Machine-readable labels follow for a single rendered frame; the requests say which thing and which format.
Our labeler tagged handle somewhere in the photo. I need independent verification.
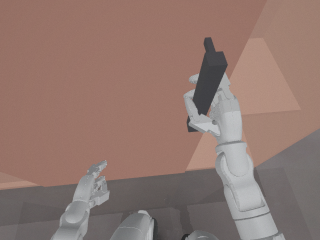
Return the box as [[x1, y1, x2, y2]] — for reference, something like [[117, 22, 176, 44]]
[[186, 37, 228, 132]]

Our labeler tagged left robot forearm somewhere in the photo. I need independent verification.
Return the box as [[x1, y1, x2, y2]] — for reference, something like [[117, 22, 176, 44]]
[[50, 200, 90, 240]]

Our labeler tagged robot thigh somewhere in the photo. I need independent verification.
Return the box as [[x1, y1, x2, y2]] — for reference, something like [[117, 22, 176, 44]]
[[110, 213, 154, 240], [185, 230, 218, 240]]

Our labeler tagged wardrobe door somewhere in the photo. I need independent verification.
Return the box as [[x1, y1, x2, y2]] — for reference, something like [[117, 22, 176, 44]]
[[0, 0, 267, 187], [0, 172, 26, 183]]

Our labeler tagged robot left thigh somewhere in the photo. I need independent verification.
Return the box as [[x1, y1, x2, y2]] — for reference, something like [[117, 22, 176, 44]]
[[110, 213, 154, 240]]

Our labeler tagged robot left hand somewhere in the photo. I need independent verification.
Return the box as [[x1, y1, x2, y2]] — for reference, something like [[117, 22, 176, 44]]
[[72, 160, 110, 209]]

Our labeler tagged robot right thigh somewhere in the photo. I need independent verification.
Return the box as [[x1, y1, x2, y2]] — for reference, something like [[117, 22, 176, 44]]
[[185, 230, 218, 240]]

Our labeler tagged robot right hand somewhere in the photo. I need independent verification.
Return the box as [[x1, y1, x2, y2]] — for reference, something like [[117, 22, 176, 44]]
[[183, 72, 243, 144]]

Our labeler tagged right robot forearm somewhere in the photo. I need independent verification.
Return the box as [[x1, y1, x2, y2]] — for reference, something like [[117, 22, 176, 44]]
[[215, 140, 285, 240]]

